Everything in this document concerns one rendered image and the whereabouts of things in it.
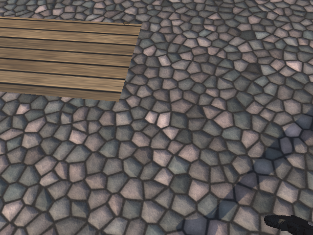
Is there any right robot hand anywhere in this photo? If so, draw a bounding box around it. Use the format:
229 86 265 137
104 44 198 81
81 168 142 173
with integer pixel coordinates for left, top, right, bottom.
264 214 313 235

